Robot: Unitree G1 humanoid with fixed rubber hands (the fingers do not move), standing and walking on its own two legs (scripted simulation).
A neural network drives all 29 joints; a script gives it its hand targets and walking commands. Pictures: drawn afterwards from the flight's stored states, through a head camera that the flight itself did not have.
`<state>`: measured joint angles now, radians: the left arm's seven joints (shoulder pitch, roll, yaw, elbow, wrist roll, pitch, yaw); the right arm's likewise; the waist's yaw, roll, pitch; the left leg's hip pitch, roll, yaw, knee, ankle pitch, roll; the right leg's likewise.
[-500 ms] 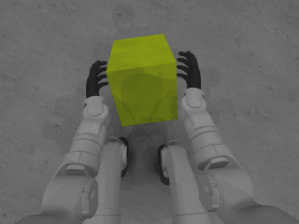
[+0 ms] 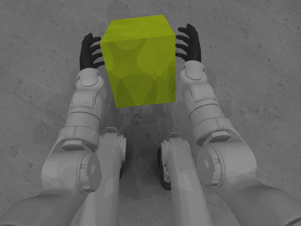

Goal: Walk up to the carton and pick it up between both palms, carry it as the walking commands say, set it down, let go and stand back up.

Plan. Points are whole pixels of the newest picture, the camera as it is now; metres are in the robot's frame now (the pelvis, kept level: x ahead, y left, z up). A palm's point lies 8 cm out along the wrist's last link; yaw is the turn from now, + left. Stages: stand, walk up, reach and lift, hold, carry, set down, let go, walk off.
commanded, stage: set down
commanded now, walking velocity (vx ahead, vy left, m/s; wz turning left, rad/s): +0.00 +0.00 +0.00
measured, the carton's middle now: (141, 58) +0.53 +0.04 -0.23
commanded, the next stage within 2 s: none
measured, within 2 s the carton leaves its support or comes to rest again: neither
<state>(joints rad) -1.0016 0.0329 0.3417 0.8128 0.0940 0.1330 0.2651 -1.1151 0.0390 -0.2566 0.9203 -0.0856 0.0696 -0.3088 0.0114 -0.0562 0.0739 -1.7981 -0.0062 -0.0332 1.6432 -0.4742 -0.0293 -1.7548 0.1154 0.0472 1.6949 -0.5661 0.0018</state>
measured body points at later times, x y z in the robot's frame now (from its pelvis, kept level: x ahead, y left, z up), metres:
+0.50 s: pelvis -0.01 +0.00 -0.07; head +0.33 +0.01 +0.23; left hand +0.50 +0.17 -0.22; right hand +0.53 -0.09 -0.20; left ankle +0.11 +0.13 -0.50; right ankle +0.08 -0.11 -0.50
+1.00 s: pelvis -0.02 +0.00 -0.12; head +0.35 +0.02 +0.14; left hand +0.53 +0.17 -0.27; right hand +0.56 -0.09 -0.26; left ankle +0.11 +0.13 -0.50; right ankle +0.08 -0.11 -0.50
